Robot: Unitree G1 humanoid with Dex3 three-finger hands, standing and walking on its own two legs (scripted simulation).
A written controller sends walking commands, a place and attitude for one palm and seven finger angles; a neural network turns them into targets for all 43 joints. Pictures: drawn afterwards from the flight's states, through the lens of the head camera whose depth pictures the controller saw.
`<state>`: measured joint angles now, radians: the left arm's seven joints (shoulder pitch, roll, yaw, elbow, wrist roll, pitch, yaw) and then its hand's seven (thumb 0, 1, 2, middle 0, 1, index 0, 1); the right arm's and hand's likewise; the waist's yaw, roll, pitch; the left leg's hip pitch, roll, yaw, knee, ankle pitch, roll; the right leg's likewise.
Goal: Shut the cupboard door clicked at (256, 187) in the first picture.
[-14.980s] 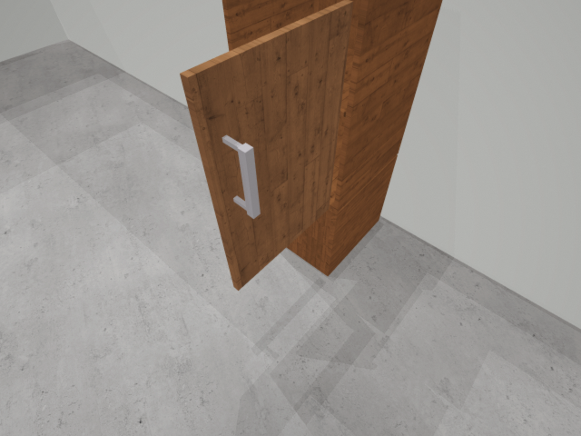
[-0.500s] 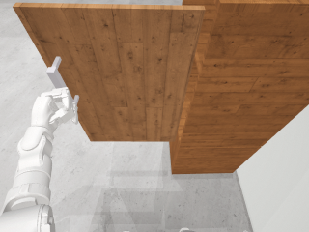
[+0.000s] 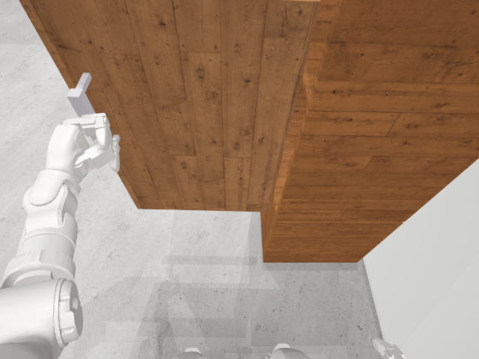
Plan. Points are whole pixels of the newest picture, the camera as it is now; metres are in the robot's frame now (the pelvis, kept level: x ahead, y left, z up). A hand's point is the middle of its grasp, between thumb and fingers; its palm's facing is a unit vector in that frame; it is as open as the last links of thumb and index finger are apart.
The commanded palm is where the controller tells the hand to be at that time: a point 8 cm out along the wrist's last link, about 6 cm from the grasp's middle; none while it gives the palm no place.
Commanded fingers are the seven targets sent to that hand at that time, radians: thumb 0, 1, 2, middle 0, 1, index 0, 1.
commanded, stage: push the door shut along its arc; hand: left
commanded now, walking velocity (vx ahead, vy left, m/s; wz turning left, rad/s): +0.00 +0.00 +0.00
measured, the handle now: (99, 121) +0.50 +0.25 +0.08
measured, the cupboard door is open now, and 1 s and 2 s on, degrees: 89 72 56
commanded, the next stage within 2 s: pull the fist back off the door in 1.66 s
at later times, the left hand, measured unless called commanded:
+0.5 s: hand (126, 123) +0.49 +0.20 +0.09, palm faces -0.19 -0.98 -0.01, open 3.1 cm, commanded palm +0.49 +0.25 +0.08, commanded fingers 0.00 0.90 0.90 -1.30 -1.50 -1.30 -1.50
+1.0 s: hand (143, 106) +0.53 +0.17 +0.09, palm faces -0.32 -0.95 -0.01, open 3.1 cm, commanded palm +0.55 +0.21 +0.08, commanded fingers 0.00 0.90 0.90 -1.30 -1.50 -1.30 -1.50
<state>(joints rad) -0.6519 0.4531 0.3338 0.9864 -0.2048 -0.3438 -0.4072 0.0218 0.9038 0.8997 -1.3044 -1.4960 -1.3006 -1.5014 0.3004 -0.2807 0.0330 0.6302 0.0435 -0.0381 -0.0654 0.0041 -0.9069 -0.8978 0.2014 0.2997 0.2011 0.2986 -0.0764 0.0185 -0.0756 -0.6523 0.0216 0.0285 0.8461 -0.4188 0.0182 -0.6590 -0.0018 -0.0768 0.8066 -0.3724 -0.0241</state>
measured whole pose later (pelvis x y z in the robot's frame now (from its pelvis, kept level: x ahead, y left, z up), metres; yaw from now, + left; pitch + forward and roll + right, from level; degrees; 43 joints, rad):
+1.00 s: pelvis +0.00 +0.02 -0.02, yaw -1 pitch +22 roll -3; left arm -1.09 0.63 0.30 1.26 -0.13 -0.26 -0.56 0.02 0.91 0.90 -1.30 -1.50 -1.30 -1.50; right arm 0.39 -0.29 0.05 0.66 0.01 0.00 -0.06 0.00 -0.91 -0.90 0.20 0.30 0.20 0.30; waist -0.20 0.04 -0.08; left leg -0.89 0.03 0.02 0.98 -0.47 0.04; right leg -0.87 0.01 -0.08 0.88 -0.39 0.00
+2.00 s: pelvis +0.00 +0.01 -0.04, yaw -3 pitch +30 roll -4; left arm -1.34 0.59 0.38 1.27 0.07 -0.21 -0.02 0.01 0.89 0.91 -1.30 -1.50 -1.30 -1.50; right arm 0.49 -0.24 0.06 0.62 -0.08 -0.02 0.06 0.00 -0.91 -0.90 0.20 0.30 0.20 0.30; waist -0.29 0.08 -0.08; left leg -1.10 0.06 0.01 1.08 -0.50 0.03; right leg -1.08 0.03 -0.09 0.97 -0.41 -0.02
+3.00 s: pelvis +0.00 -0.01 +0.00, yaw -3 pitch +15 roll +0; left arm -0.71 0.32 0.32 0.95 -0.13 -0.36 -0.13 0.02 0.90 0.90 -1.30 -1.50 -1.30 -1.50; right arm 0.43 -0.27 0.00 0.63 0.03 0.03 0.00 0.00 -0.91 -0.90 0.20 0.30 0.20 0.30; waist -0.12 0.06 -0.11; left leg -0.66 0.04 0.06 0.82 -0.42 0.01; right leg -0.70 0.03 -0.03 0.80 -0.36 -0.03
